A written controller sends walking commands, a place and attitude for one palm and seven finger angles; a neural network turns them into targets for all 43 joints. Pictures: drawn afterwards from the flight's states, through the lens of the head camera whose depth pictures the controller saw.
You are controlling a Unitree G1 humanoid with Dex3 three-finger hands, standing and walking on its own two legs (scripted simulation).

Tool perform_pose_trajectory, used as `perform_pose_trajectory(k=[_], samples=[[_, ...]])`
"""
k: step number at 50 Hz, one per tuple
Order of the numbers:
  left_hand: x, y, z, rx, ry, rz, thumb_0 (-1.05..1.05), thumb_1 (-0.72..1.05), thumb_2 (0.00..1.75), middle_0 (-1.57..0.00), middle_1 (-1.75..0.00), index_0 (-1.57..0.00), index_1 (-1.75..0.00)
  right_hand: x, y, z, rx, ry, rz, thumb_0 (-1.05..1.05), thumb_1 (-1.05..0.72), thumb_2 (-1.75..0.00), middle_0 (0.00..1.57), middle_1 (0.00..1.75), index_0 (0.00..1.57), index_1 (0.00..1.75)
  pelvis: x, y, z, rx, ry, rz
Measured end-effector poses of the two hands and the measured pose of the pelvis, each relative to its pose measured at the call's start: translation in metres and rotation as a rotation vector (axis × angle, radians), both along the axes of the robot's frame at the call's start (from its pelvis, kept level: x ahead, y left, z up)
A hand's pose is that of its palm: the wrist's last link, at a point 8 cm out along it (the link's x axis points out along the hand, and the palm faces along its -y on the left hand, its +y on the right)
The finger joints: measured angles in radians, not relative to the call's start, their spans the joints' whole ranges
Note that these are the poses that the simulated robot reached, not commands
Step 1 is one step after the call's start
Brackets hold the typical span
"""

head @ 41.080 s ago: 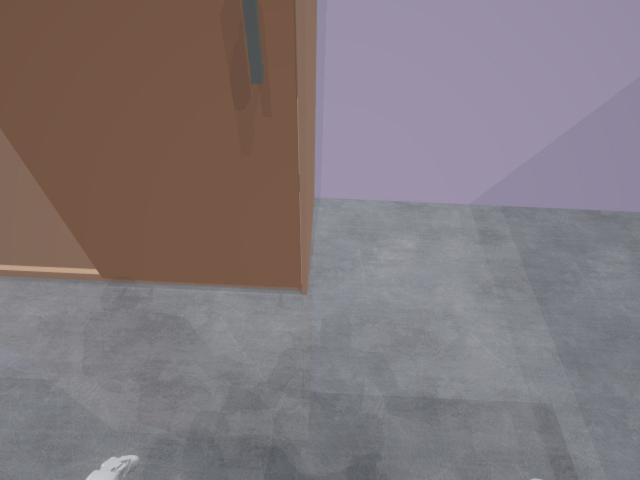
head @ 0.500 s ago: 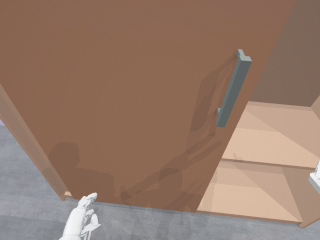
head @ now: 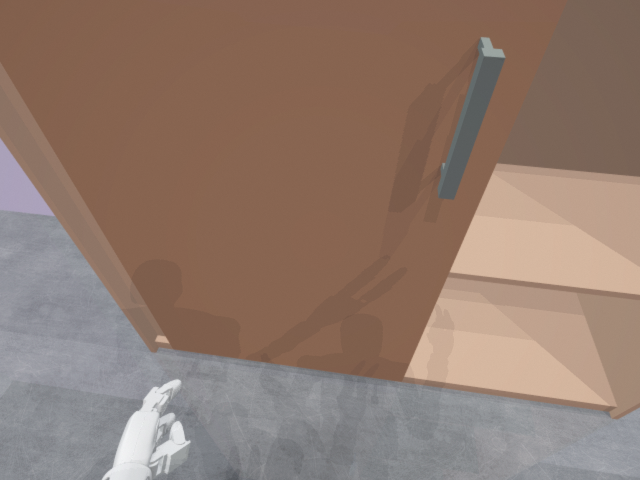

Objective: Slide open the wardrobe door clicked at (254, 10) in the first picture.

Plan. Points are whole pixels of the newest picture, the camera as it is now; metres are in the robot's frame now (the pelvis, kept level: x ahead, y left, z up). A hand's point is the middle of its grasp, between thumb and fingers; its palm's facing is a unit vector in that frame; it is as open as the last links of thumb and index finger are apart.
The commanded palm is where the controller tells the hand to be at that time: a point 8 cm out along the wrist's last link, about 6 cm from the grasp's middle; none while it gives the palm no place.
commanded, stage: step back with the hand held close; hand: right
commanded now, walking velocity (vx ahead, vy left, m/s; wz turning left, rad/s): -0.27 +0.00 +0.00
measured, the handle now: (463, 125) +0.50 -0.17 +0.20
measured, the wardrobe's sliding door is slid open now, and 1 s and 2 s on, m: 0.64 0.64 0.64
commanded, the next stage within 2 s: stop stepping back and stand still in 0.36 s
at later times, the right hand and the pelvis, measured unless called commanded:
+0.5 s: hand out of the picture +0.09 -0.31 +0.15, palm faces +0.48 +0.75 -0.45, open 7.5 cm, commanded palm +0.03 -0.33 +0.19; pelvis -0.09 -0.02 +0.00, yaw -4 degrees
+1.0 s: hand out of the picture +0.00 -0.34 +0.16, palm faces +0.54 +0.78 -0.31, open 7.5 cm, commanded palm -0.05 -0.36 +0.19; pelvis -0.18 -0.05 +0.01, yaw -3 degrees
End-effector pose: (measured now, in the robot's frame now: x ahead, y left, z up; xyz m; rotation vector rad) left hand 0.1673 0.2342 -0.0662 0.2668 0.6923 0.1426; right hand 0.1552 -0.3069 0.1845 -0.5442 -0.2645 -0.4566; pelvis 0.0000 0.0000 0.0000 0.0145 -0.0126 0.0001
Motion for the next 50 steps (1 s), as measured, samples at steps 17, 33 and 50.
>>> perform_pose_trajectory(k=[17,33,50], samples=[[-0.071,-0.012,-0.012,0.020,0.065,-0.064,0.01,0.90,0.90,-0.20,-0.30,-0.20,-0.30,-0.078,-0.013,0.015,-0.126,-0.092,0.000,0.02,-0.88,-0.89,0.21,0.30,0.21,0.30,-0.057,-0.002,-0.009,0.041,0.059,-0.097],[-0.095,-0.074,0.049,-0.008,-0.148,-0.134,0.01,0.90,0.90,-0.20,-0.30,-0.20,-0.30,-0.137,-0.034,0.007,0.070,-0.067,0.052,0.02,-0.88,-0.89,0.21,0.30,0.21,0.30,-0.133,-0.030,0.015,0.060,0.005,-0.052],[-0.208,-0.042,0.004,0.063,0.083,-0.014,0.01,0.90,0.90,-0.20,-0.30,-0.20,-0.30,-0.198,-0.064,-0.018,0.146,-0.017,-0.072,0.01,-0.88,-0.89,0.21,0.30,0.21,0.30,-0.180,-0.049,0.005,-0.003,0.052,-0.049]])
